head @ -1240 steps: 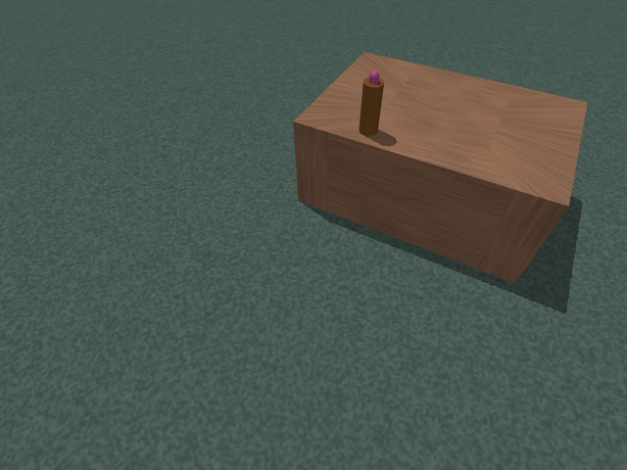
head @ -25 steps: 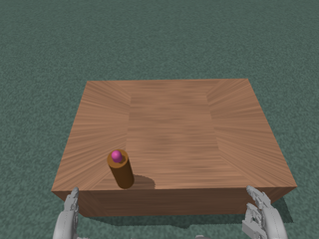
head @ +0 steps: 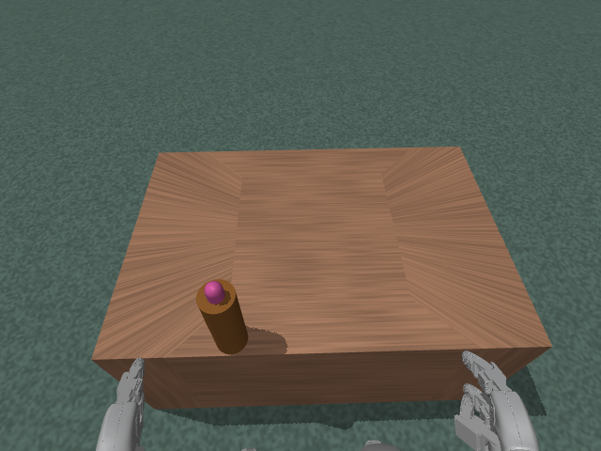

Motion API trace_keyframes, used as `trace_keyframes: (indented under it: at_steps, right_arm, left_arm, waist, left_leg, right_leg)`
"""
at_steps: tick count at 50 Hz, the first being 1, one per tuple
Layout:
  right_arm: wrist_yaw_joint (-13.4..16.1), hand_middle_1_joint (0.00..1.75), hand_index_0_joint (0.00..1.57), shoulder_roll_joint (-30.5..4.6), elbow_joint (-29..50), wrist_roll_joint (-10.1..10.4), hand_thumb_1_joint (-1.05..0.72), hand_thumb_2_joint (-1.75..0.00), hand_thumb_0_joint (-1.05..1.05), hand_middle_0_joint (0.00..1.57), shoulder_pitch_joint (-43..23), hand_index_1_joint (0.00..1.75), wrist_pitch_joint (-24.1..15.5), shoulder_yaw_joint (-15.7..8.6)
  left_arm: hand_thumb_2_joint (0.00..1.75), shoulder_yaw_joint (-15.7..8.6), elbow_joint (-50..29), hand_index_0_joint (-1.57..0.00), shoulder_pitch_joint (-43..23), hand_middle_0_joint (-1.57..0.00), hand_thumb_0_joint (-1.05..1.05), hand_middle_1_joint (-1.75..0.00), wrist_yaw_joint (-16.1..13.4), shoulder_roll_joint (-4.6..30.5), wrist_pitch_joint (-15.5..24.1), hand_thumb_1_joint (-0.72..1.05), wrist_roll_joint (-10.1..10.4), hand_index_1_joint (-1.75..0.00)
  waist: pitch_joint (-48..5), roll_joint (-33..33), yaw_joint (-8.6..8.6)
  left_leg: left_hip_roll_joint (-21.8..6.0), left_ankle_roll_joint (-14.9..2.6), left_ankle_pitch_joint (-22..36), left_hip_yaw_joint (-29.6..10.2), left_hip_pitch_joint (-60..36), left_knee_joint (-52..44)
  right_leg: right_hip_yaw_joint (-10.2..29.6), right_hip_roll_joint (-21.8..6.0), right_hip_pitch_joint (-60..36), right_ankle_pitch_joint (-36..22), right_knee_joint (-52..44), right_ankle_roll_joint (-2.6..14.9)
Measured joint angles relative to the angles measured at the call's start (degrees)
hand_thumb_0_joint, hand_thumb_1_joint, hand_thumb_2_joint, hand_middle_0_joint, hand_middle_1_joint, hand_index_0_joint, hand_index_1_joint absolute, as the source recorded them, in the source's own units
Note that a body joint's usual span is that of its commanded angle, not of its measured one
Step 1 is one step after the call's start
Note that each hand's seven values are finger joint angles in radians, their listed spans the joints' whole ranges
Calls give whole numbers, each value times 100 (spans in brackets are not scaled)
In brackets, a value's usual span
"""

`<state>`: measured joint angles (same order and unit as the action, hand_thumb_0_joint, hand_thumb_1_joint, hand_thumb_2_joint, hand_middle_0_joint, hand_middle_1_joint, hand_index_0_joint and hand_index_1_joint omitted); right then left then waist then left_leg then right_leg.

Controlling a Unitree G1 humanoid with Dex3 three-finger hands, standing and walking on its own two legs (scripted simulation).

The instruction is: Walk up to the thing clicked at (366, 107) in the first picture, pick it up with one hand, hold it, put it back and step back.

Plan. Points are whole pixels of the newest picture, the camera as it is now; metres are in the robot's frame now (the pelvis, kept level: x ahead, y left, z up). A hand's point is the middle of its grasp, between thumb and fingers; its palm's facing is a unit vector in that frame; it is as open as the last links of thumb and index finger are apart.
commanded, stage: home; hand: left
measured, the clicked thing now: (223, 315) +0.39 +0.16 -0.18
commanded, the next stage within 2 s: stand in 0.48 s
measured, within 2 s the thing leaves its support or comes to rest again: neither
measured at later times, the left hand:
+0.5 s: hand (168, 444) +0.16 +0.19 -0.06, palm faces +0.06 -0.95 -0.32, open 17.4 cm
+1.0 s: hand out of the picture +0.05 +0.25 -0.11, palm faces +0.01 -0.93 -0.36, open 10.2 cm
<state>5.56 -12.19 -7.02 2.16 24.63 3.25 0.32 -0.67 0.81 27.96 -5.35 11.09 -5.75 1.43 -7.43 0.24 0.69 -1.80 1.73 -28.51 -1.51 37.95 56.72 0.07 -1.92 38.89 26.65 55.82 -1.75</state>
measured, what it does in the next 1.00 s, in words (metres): stands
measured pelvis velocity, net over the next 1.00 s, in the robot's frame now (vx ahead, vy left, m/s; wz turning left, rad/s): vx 0.00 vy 0.00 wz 0.02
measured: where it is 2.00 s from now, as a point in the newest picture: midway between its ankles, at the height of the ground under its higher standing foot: outside the picture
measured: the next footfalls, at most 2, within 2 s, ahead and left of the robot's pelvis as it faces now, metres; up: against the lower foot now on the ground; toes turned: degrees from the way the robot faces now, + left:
none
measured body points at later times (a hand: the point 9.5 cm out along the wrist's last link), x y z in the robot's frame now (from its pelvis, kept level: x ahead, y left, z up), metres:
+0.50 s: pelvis -0.01 +0.00 +0.01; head +0.02 +0.00 +0.45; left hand +0.15 +0.23 -0.04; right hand +0.15 -0.24 -0.08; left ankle +0.00 +0.14 -0.68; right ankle +0.01 -0.14 -0.68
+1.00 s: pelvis +0.00 +0.00 +0.04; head +0.00 +0.00 +0.49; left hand +0.05 +0.30 -0.08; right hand +0.08 -0.29 -0.09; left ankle +0.00 +0.14 -0.68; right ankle +0.01 -0.14 -0.68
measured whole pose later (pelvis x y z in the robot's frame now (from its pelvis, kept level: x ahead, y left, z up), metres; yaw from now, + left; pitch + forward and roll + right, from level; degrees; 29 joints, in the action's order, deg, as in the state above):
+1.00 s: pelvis +0.00 +0.00 +0.04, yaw +1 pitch -2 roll +0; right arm 1.0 -18.0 -55.7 -1.9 11.6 0.1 -1.9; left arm -0.8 54.6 13.3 -1.0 18.9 0.2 -1.7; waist 2.6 0.5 -0.5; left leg -1.1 1.2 -20.4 -1.8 15.9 38.6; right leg -1.0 -2.7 16.4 19.0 37.8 -1.7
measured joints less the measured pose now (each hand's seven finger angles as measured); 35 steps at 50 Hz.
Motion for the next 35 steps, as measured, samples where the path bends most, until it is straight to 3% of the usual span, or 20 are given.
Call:
trace_keyframes:
  at_steps: [9, 23, 25, 27, 31, 35]
  right_arm:
    - [165, 30, 21, -43, -1278, -11, -90, -90, 1, 20, -434, 30, -243, -39]
    - [261, 30, 21, 60, -1919, -94, -90, -90, 1, 20, -699, 30, -715, 14]
    - [106, 30, 21, -12, -2299, -432, -90, -90, 1, 20, -913, 30, -741, 0]
    - [-112, 30, 21, -172, -2786, -645, -90, -90, 1, 20, -1146, 30, -598, 47]
    - [-382, 31, 21, -412, -3369, -588, -90, -90, 1, 21, -1307, 30, -428, -62]
    - [-462, 30, 21, -565, -3744, -508, -90, -90, 1, 21, -1265, 30, -389, -227]
  left_arm:
    - [6, 92, -121, -6, 99, -6, -1, -5, -176, 63, -216, -55, -24, -5]
    - [6, 100, -87, -6, -19, -6, -1, -5, -279, 16, -483, -54, -83, -5]
    - [6, 163, 572, -6, -370, -6, -1, -5, -98, 146, -130, -54, -364, -5]
    - [5, 198, 1485, -6, -796, -6, 0, -5, 133, 356, 121, -55, -533, -5]
    - [5, 91, 2766, -6, -1189, -6, -1, -5, 398, 635, 372, -56, -506, -5]
    - [11, -36, 3593, -11, -1198, -10, -1, -11, 463, 801, 509, -50, -454, -11]
  waist:
    - [92, 57, 59]
    - [117, 169, 69]
    - [395, 123, -3]
    - [574, 57, -68]
    - [776, 10, -122]
    - [850, -10, -132]
  left_leg:
    - [-48, 18, -5, -120, -42, 51]
    - [-59, 12, 27, -127, -127, -6]
    - [-32, -7, 61, -100, -403, -100]
    - [15, -31, 113, -61, -648, -228]
    - [56, -41, 174, -42, -970, -416]
    - [62, -39, 244, -28, -1253, -650]
  right_leg:
    - [-119, 49, -137, -39, -80, 21]
    - [-129, 60, -240, -88, -173, 15]
    - [-108, 34, -493, -96, -221, 48]
    - [-75, -11, -698, -102, -266, 78]
    - [-63, -55, -992, -121, -385, 67]
    - [-60, -64, -1266, -182, -599, 42]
